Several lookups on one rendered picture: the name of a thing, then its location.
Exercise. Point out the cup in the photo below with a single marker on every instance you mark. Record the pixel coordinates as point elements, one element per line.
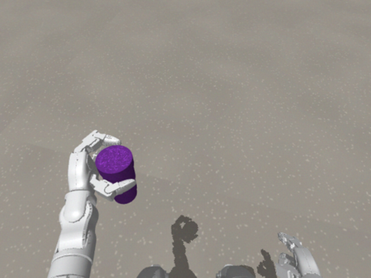
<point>115,164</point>

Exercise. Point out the right robot hand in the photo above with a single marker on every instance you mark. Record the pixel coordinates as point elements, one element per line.
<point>300,264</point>

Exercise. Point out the left robot hand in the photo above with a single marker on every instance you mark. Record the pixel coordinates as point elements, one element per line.
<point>82,170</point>

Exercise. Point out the left robot arm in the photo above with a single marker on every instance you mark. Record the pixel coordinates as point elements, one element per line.
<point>74,253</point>

